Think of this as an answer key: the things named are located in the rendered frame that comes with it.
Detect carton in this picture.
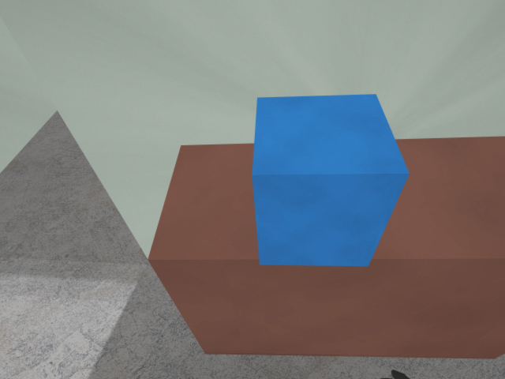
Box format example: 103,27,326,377
252,94,410,266

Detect pedestal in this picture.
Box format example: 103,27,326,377
148,137,505,359

